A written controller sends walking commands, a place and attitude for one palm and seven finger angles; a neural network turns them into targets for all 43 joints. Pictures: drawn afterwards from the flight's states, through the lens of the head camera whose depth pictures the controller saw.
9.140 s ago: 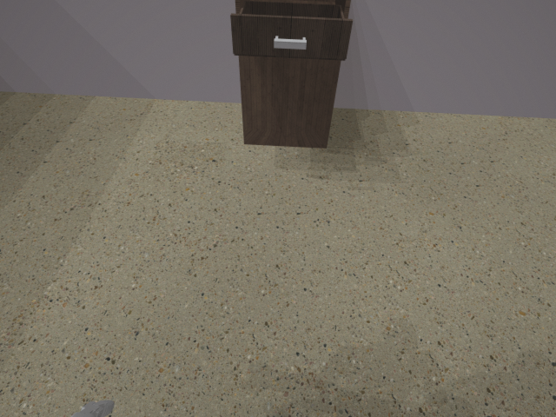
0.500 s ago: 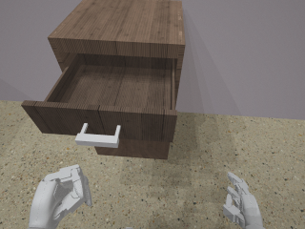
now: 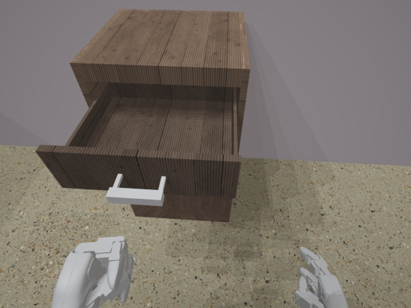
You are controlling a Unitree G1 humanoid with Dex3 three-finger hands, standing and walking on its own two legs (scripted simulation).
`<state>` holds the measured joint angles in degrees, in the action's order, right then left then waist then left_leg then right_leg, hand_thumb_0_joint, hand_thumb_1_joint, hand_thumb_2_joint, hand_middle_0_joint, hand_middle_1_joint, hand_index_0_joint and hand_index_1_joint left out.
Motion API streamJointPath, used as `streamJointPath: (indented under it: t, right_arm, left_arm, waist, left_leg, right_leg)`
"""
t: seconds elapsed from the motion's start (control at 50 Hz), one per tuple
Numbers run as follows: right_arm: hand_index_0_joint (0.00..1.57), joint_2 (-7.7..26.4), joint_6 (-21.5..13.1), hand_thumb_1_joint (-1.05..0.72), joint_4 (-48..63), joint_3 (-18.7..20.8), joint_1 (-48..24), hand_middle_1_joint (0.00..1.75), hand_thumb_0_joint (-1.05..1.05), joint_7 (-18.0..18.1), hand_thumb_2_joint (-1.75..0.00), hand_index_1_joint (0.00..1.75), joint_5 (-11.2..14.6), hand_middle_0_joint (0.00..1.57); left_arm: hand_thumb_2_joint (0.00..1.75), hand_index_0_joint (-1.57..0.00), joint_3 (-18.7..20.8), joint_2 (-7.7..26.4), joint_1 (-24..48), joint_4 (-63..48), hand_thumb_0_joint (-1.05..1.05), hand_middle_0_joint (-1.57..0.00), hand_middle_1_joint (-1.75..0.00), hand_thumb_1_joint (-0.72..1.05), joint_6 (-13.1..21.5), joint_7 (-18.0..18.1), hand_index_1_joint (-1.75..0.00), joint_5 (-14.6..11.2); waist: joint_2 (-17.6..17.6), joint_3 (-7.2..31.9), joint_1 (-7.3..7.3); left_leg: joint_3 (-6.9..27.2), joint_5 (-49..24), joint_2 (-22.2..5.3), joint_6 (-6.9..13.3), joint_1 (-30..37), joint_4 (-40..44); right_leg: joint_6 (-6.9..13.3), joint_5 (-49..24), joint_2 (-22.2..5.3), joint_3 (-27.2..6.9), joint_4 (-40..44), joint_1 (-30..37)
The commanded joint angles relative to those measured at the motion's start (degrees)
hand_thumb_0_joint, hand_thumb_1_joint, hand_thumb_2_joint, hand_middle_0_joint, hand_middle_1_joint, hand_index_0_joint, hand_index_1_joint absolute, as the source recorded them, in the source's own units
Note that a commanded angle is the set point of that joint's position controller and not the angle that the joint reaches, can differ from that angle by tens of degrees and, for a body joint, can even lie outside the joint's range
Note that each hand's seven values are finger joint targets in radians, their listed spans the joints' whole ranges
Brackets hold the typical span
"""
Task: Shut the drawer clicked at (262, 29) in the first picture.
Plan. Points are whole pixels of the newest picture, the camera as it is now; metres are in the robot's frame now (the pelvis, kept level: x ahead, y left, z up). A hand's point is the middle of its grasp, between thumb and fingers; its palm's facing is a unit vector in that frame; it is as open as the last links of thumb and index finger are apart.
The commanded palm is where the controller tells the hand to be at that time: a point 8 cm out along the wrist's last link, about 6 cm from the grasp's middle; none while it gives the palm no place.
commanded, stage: raise the hand and make a fist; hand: left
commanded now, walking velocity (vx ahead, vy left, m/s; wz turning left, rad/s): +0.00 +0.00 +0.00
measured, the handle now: (138, 188) +0.37 +0.18 +0.01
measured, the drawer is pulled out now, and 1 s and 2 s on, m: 0.28 0.28 0.28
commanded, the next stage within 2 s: bring the fist close to the handle in 0.20 s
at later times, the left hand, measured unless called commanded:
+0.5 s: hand (127, 270) +0.17 +0.13 +0.09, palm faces +0.06 -1.00 -0.07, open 3.3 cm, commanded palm +0.14 +0.19 +0.09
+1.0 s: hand (138, 255) +0.21 +0.14 +0.04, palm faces -0.02 -1.00 -0.03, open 3.3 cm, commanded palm +0.19 +0.19 +0.04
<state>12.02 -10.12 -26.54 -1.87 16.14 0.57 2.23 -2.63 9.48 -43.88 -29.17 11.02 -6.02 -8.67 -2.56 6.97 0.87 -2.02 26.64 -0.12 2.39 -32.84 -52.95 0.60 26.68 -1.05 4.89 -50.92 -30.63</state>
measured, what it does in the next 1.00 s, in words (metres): stands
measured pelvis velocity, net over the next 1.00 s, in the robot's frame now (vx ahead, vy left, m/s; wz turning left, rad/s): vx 0.00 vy -0.02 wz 0.01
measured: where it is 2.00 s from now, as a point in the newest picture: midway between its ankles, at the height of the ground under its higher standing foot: outside the picture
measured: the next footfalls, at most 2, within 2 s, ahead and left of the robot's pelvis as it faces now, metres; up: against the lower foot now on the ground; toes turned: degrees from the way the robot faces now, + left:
none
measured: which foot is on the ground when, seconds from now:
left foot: down 0.00-1.00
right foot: down 0.00-1.00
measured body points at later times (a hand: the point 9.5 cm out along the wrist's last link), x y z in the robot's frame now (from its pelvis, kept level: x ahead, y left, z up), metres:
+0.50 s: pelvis +0.00 -0.04 +0.00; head +0.01 -0.05 +0.45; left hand +0.16 +0.19 +0.09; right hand +0.19 -0.26 -0.07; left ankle +0.00 +0.09 -0.69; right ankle -0.01 -0.11 -0.69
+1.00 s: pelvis +0.00 -0.02 -0.02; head +0.05 -0.02 +0.43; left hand +0.20 +0.19 +0.04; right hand +0.18 -0.25 -0.09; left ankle +0.00 +0.09 -0.69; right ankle -0.01 -0.11 -0.69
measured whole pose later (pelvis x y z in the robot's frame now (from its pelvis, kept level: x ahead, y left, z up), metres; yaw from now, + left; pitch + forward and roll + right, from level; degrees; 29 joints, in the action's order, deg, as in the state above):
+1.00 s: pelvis +0.00 -0.02 -0.02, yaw +0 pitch +12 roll -1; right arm 13.3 -12.0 -30.8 -0.7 13.1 1.5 1.0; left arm 4.0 10.1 -25.8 -5.1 23.2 -11.1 -12.6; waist -1.6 6.7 -0.8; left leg -0.8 27.9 -0.9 0.9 -43.2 -58.6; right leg 2.3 28.8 -0.5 6.0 -57.2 -41.0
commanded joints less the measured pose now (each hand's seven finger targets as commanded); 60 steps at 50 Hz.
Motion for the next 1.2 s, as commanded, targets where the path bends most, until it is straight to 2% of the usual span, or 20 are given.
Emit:
streamJointPath:
  t: [0.0,0.1,0.18,0.26,0.32,0.42,0.46,0.5,0.58,0.64,0.68,0.74,0.76,0.88,0.94,0.96,1.06,1.12,1.14,1.18]
  right_arm:
    - [0.20,5.9,-4.0,-0.90,11.0,3.0,-6.9,0.30,0.00,0.7,-0.90,0.30,0.3,0.20]
    - [0.20,6.6,-5.3,-0.90,9.5,3.3,-6.2,0.30,0.00,1.1,-0.90,0.30,0.4,0.20]
    - [0.20,7.2,-6.2,-0.90,9.1,3.2,-6.3,0.30,0.00,1.2,-0.90,0.30,0.5,0.20]
    - [0.20,6.7,-6.4,-0.90,8.9,3.4,-6.5,0.30,0.00,1.7,-0.90,0.30,0.6,0.20]
    - [0.20,6.4,-5.8,-0.90,8.0,3.4,-7.0,0.30,0.00,2.1,-0.90,0.30,0.5,0.20]
    - [0.20,6.7,-6.0,-0.90,6.2,3.2,-6.8,0.30,0.00,2.4,-0.90,0.30,0.4,0.20]
    - [0.20,6.9,-6.3,-0.90,5.7,3.3,-6.3,0.30,0.00,2.4,-0.90,0.30,0.3,0.20]
    - [0.20,7.1,-7.0,-0.90,5.3,3.3,-6.0,0.30,0.00,2.2,-0.90,0.30,0.2,0.20]
    - [0.20,7.5,-7.3,-0.90,4.1,3.7,-5.8,0.30,0.00,2.1,-0.90,0.30,0.1,0.20]
    - [0.20,7.6,-7.0,-0.90,3.6,4.1,-6.5,0.30,0.00,2.1,-0.90,0.30,0.0,0.20]
    - [0.20,7.5,-6.7,-0.90,4.3,4.1,-6.5,0.30,0.00,2.0,-0.90,0.30,-0.1,0.20]
    - [0.20,7.7,-5.9,-0.90,4.1,4.4,-6.6,0.30,0.00,2.0,-0.90,0.30,-0.2,0.20]
    - [0.20,7.5,-5.8,-0.90,4.4,4.3,-6.6,0.30,0.00,1.9,-0.90,0.30,-0.4,0.20]
    - [0.20,8.2,-5.6,-0.90,4.4,4.2,-5.5,0.30,0.00,1.6,-0.90,0.30,-0.9,0.20]
    - [0.20,8.6,-5.0,-0.90,4.4,4.3,-5.6,0.30,0.00,1.6,-0.90,0.30,-1.2,0.20]
    - [0.20,8.4,-4.7,-0.90,5.0,4.3,-5.5,0.30,0.00,1.4,-0.90,0.30,-1.1,0.20]
    - [0.20,8.7,-3.4,-0.90,5.8,4.2,-5.1,0.30,0.00,1.2,-0.90,0.30,-1.3,0.20]
    - [0.20,8.7,-3.2,-0.90,5.9,3.9,-5.1,0.30,0.00,1.0,-0.90,0.30,-1.5,0.20]
    - [0.20,8.9,-2.9,-0.90,5.9,4.0,-5.1,0.30,0.00,1.0,-0.90,0.30,-1.6,0.20]
    - [0.20,8.9,-2.5,-0.90,6.1,3.9,-4.9,0.30,0.00,0.8,-0.90,0.30,-1.6,0.20]
  left_arm:
    - [0.90,-1.40,4.6,3.6,-1.6,-13.8,0.00,-1.40,-1.60,0.90,5.6,0.9,-1.60,-1.9]
    - [0.90,-1.40,6.4,4.7,-0.2,-11.0,0.00,-1.40,-1.60,0.90,8.2,-0.1,-1.60,-3.5]
    - [0.90,-1.40,5.0,4.5,2.0,-9.0,0.00,-1.40,-1.60,0.90,7.9,-1.8,-1.60,-3.5]
    - [0.90,-1.40,7.4,5.9,1.3,-7.5,0.00,-1.40,-1.60,0.90,6.9,-2.1,-1.60,-3.7]
    - [0.90,-1.40,10.5,7.2,3.4,-3.3,0.00,-1.40,-1.60,0.90,6.5,-2.1,-1.60,-4.6]
    - [0.90,-1.40,12.4,7.1,8.4,2.0,0.00,-1.40,-1.60,0.90,8.6,-3.9,-1.60,-6.2]
    - [0.90,-1.40,12.8,7.5,8.8,2.2,0.00,-1.40,-1.60,0.90,10.1,-5.0,-1.60,-6.5]
    - [0.90,-1.40,12.4,7.6,10.4,2.3,0.00,-1.40,-1.60,0.90,11.4,-6.3,-1.60,-6.6]
    - [0.90,-1.40,12.1,7.8,11.7,6.6,0.00,-1.40,-1.60,0.90,12.5,-7.7,-1.60,-6.6]
    - [0.90,-1.40,14.0,8.5,11.2,8.9,0.00,-1.40,-1.60,0.90,13.0,-7.5,-1.60,-6.6]
    - [0.90,-1.40,12.5,6.7,12.0,8.9,0.00,-1.40,-1.60,0.90,13.1,-7.2,-1.60,-6.8]
    - [0.90,-1.40,13.5,7.7,13.8,10.2,0.00,-1.40,-1.60,0.90,13.6,-6.2,-1.60,-6.3]
    - [0.90,-1.40,12.6,6.5,13.3,10.2,0.00,-1.40,-1.60,0.90,13.8,-6.1,-1.60,-6.2]
    - [0.90,-1.40,9.1,5.2,19.6,11.6,0.00,-1.40,-1.60,0.90,15.9,-5.1,-1.60,-4.9]
    - [0.90,-1.40,10.4,6.6,20.0,13.3,0.00,-1.40,-1.60,0.90,16.0,-4.7,-1.60,-4.3]
    - [0.90,-1.40,9.6,5.5,19.3,13.6,0.00,-1.40,-1.60,0.90,15.8,-4.6,-1.60,-4.2]
    - [0.90,-1.40,9.2,5.4,22.6,14.6,0.00,-1.40,-1.60,0.90,14.9,-2.6,-1.60,-3.3]
    - [0.90,-1.40,7.7,4.7,27.5,14.1,0.00,-1.40,-1.60,0.90,15.3,-1.9,-1.60,-3.0]
    - [0.90,-1.40,8.8,5.9,26.9,15.1,0.00,-1.40,-1.60,0.90,15.3,-1.4,-1.60,-2.5]
    - [0.90,-1.40,7.1,4.6,29.3,15.9,0.00,-1.40,-1.60,0.90,15.6,-1.2,-1.60,-2.1]
  waist:
    - [0.6,2.9,0.46]
    - [1.2,1.7,-0.50]
    - [0.9,1.2,-1.31]
    - [2.8,2.4,-0.38]
    - [7.1,0.4,-0.30]
    - [5.4,0.1,-1.09]
    - [4.2,3.4,-0.99]
    - [1.4,5.6,-1.10]
    - [3.7,4.9,-2.14]
    - [4.3,5.4,-1.33]
    - [3.8,6.3,-1.28]
    - [4.6,6.6,-1.34]
    - [2.4,7.1,-0.95]
    - [2.4,8.3,-2.74]
    - [2.7,10.0,-2.13]
    - [1.5,10.9,-1.76]
    - [2.4,12.4,-2.05]
    - [0.8,13.1,-2.55]
    - [1.3,12.5,-2.35]
    - [1.0,12.9,-2.76]
  left_leg:
    - [4.4,-12.9,-0.8,-1.1,3.8,10.0]
    - [4.0,-10.7,-0.5,-0.8,2.5,8.8]
    - [3.7,-9.3,0.0,-0.4,2.1,8.4]
    - [3.2,-9.7,0.3,-0.3,2.3,8.5]
    - [2.7,-9.2,0.6,-0.4,0.1,7.9]
    - [2.4,-9.5,0.9,-0.7,-0.6,6.4]
    - [2.4,-11.3,1.1,-0.7,0.1,5.9]
    - [2.4,-13.4,1.1,-0.7,1.2,5.6]
    - [2.8,-14.3,1.0,-0.7,0.0,4.7]
    - [2.8,-15.0,1.0,-0.7,-0.6,4.6]
    - [2.6,-15.2,1.2,-0.7,-0.7,4.6]
    - [2.6,-15.4,1.0,-0.7,-1.3,4.2]
    - [2.4,-15.6,1.1,-0.7,-1.1,4.3]
    - [3.3,-14.2,0.5,-0.6,-2.5,1.9]
    - [3.5,-14.2,0.4,-0.7,-4.1,0.9]
    - [3.3,-14.2,0.4,-0.8,-4.1,0.9]
    - [4.0,-14.4,0.0,-0.9,-5.6,-0.4]
    - [4.3,-12.8,0.0,-1.2,-6.6,-1.3]
    - [4.4,-12.7,-0.2,-1.1,-7.4,-1.6]
    - [4.7,-12.3,-0.3,-1.3,-7.6,-2.0]
  right_leg:
    - [0.7,-10.2,1.6,0.7,7.0,1.1]
    - [0.7,-8.6,1.6,-0.4,8.4,0.2]
    - [0.4,-7.4,1.2,-1.8,10.0,0.1]
    - [0.2,-7.4,0.6,-3.2,11.4,2.2]
    - [-0.4,-6.5,0.2,-4.9,13.0,2.7]
    - [-1.1,-8.5,-0.7,-7.3,14.1,2.5]
    - [-1.4,-12.6,-1.1,-7.7,13.3,4.3]
    - [-1.2,-16.6,-1.0,-7.1,11.9,4.8]
    - [-1.5,-19.7,-1.1,-6.8,10.9,3.8]
    - [-1.3,-20.4,-0.9,-6.4,10.0,3.8]
    - [-1.2,-20.7,-0.9,-5.9,9.0,3.6]
    - [-0.8,-19.7,-0.3,-4.9,7.7,2.3]
    - [-0.5,-19.1,-0.1,-4.5,7.0,2.0]
    - [0.1,-14.9,0.8,-2.8,3.4,-4.2]
    - [0.4,-14.1,1.0,-2.6,1.7,-4.8]
    - [0.5,-14.0,1.0,-2.3,1.1,-5.1]
    - [0.7,-13.2,1.4,-1.6,-1.3,-7.6]
    - [0.8,-11.4,1.3,-1.5,-2.6,-9.7]
    - [0.9,-10.8,1.5,-1.6,-2.8,-10.3]
    - [1.0,-10.2,1.5,-1.3,-3.7,-11.8]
